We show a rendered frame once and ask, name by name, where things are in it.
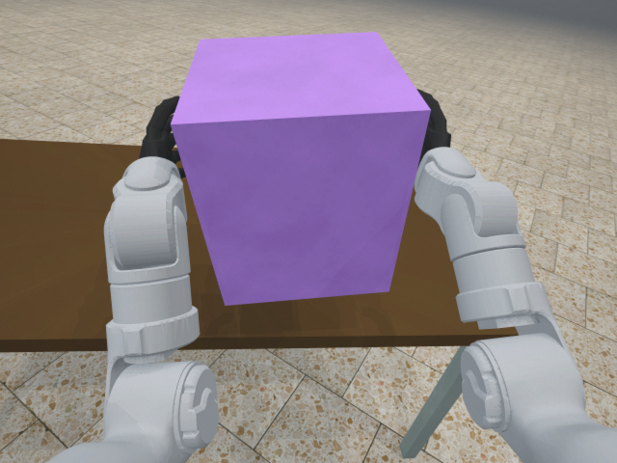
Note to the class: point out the right robot hand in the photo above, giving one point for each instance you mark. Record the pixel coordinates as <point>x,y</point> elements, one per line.
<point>436,134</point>

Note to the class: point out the robot right upper arm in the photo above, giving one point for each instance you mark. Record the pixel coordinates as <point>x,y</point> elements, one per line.
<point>526,388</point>

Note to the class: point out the left robot hand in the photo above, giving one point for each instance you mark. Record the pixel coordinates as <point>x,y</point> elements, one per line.
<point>159,140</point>

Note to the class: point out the robot left upper arm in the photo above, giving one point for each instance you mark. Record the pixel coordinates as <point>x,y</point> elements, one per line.
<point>156,413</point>

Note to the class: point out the carton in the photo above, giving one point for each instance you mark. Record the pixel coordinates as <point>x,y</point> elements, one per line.
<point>301,155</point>

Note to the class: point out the robot left forearm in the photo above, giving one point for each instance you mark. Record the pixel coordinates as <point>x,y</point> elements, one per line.
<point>148,263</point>

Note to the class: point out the table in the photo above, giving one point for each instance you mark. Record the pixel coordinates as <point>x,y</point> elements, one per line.
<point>55,295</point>

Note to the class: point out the robot right forearm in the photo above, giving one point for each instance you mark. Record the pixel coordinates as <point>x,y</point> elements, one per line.
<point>479,220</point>

